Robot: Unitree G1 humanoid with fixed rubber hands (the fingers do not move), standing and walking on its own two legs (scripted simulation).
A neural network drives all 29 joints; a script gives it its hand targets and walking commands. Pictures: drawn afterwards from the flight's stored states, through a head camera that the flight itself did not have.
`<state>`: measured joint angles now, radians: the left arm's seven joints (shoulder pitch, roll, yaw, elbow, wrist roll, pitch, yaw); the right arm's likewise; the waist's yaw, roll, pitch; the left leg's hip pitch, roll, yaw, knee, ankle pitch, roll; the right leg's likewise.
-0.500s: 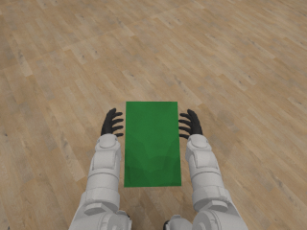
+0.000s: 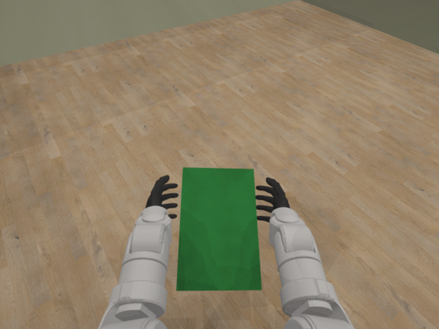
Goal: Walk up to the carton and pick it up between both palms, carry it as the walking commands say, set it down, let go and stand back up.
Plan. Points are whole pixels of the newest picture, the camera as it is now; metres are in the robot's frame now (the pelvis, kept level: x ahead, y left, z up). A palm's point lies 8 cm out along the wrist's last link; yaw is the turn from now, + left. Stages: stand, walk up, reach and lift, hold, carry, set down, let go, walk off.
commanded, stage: reach and lift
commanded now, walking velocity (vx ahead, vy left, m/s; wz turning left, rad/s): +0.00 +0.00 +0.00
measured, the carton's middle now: (216, 231) +0.34 +0.00 -0.07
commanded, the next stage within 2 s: hold in 1.36 s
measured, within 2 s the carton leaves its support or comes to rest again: neither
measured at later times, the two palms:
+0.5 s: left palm (156, 207) +0.31 +0.12 +0.06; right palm (287, 209) +0.32 -0.12 +0.06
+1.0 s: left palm (156, 206) +0.32 +0.12 +0.06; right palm (287, 211) +0.31 -0.12 +0.06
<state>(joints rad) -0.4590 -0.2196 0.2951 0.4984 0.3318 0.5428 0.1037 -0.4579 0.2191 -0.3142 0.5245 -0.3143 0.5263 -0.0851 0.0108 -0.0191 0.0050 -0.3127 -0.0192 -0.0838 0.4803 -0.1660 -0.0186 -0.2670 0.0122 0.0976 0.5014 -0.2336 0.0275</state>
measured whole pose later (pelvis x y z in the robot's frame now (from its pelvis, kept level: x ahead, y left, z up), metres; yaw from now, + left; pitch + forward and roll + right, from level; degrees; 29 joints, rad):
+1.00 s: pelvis +0.01 +0.00 +0.00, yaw +0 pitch -8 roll +0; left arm -0.46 -0.22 0.27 0.47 0.33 0.73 0.11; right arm -0.45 0.22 -0.29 0.48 -0.33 0.73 -0.09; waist -0.01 -0.02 0.01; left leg -0.13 -0.02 -0.07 0.44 -0.17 -0.01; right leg -0.08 0.00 0.11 0.45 -0.24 0.03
